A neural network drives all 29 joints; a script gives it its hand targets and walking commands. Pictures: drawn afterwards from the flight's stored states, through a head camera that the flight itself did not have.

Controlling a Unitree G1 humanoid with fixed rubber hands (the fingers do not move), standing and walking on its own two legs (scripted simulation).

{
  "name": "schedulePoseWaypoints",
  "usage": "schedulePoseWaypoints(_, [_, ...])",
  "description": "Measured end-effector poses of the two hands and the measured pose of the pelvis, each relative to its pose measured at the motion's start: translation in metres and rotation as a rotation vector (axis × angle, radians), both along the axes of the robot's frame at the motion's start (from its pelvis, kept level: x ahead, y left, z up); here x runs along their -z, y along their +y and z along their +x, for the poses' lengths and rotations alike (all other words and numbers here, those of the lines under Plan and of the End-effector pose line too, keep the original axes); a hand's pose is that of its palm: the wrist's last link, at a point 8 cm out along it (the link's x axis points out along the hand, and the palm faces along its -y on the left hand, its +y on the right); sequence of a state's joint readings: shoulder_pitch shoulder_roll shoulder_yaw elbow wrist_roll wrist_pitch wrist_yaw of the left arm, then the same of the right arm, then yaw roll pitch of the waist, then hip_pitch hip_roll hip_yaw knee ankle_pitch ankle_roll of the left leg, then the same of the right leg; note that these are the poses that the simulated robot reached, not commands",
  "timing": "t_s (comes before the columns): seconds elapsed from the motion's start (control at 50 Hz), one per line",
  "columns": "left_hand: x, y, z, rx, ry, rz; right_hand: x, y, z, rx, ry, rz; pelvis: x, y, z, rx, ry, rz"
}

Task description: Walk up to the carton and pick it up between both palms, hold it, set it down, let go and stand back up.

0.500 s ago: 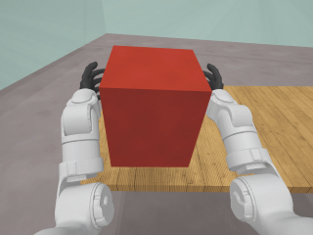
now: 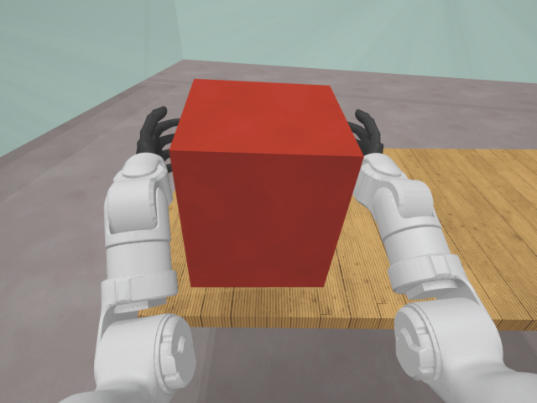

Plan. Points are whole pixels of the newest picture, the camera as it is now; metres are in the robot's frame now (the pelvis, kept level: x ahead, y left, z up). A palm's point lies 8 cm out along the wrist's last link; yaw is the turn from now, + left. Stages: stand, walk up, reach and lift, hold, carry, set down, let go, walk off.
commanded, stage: hold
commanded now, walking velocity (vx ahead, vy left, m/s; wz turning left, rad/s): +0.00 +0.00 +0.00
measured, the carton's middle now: (260, 185) +0.39 +0.03 +0.19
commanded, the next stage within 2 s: set down in 0.70 s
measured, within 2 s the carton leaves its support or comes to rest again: neither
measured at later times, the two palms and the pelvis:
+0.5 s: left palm (154, 162) +0.36 +0.18 +0.25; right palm (365, 162) +0.38 -0.12 +0.24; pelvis +0.00 +0.00 +0.00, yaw +0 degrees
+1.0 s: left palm (160, 139) +0.38 +0.17 +0.28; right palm (371, 154) +0.39 -0.13 +0.25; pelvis +0.00 +0.00 +0.00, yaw +0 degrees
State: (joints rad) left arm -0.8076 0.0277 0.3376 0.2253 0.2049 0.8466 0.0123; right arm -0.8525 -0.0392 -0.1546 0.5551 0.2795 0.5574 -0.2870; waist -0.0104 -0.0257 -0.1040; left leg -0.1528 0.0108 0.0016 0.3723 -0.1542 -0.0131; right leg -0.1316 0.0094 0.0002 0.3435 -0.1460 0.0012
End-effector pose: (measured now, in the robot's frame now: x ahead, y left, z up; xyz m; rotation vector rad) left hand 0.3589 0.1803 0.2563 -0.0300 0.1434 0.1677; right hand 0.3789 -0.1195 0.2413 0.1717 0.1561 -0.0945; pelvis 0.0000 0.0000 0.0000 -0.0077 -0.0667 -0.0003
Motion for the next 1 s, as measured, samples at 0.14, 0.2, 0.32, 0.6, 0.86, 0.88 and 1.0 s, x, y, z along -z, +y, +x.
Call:
schedulePoseWaypoints(0.14, [-0.001, 0.000, 0.002, 0.000, -0.002, 0.001, 0.000, 0.000, 0.001, -0.001, -0.001, -0.010, 0.000, 0.000, 0.001, 0.000, 0.001, 0.000])
schedulePoseWaypoints(0.2, [-0.001, 0.000, 0.003, -0.001, 0.000, 0.002, 0.001, 0.000, 0.003, -0.001, 0.000, -0.012, 0.000, 0.000, 0.002, 0.000, 0.002, 0.000])
schedulePoseWaypoints(0.32, [0.002, 0.000, 0.004, 0.000, 0.003, 0.002, 0.001, 0.000, 0.004, 0.000, 0.003, -0.008, 0.000, 0.000, 0.003, 0.000, 0.003, 0.000])
schedulePoseWaypoints(0.6, [-0.001, -0.001, 0.004, 0.000, -0.004, 0.003, 0.000, 0.000, 0.003, 0.000, -0.002, -0.008, 0.000, 0.000, 0.003, 0.000, 0.003, 0.000])
schedulePoseWaypoints(0.86, [-0.007, -0.002, 0.007, 0.011, -0.028, 0.008, -0.003, -0.003, 0.003, 0.011, -0.028, -0.040, 0.000, 0.000, 0.002, 0.000, 0.002, 0.000])
schedulePoseWaypoints(0.88, [-0.009, -0.003, 0.008, 0.014, -0.039, 0.012, -0.005, -0.003, 0.003, 0.013, -0.039, -0.054, 0.000, 0.000, 0.002, 0.000, 0.003, 0.000])
schedulePoseWaypoints(1.0, [-0.024, -0.010, 0.019, 0.029, -0.110, 0.067, -0.008, -0.009, 0.011, 0.019, -0.111, -0.145, 0.000, -0.002, 0.005, 0.000, -0.001, 0.002])
